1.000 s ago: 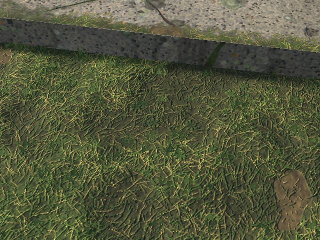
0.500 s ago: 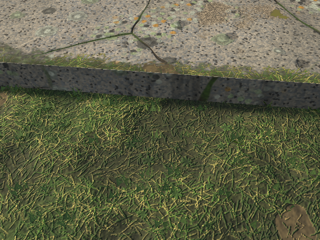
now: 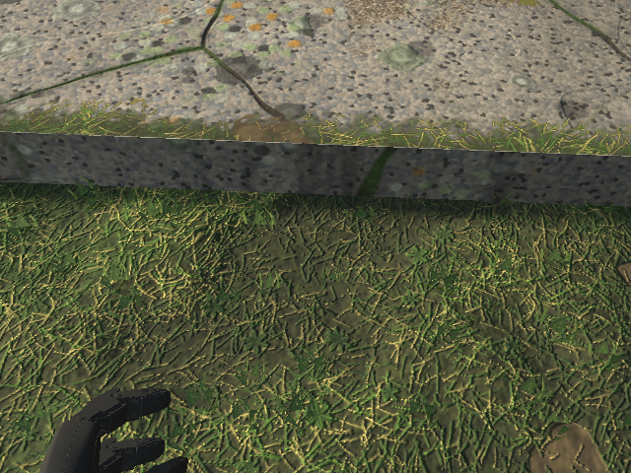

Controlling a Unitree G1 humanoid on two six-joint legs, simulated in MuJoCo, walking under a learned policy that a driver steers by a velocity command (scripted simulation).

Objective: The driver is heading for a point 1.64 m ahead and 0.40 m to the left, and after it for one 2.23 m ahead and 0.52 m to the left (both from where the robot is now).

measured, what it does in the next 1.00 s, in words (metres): walks ahead, turning left: right foot, then left foot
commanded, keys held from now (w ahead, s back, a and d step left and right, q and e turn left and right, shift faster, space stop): no key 0.04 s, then q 0.38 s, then w+q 0.44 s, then w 0.14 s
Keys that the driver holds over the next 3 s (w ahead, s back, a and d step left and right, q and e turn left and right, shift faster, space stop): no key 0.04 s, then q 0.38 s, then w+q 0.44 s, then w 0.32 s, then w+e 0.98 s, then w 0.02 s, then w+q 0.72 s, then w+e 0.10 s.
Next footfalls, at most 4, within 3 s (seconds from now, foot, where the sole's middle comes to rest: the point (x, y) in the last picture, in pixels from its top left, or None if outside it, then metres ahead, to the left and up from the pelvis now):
0.02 right None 0.19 -0.12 -0.76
0.56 left None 0.21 0.13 -0.76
1.02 right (284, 419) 0.56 0.02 -0.76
1.50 left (120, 378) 0.70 0.37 -0.76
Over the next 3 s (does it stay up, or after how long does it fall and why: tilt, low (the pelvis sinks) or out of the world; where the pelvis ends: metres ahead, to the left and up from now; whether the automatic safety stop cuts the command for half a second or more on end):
stays up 1.40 0.41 0.21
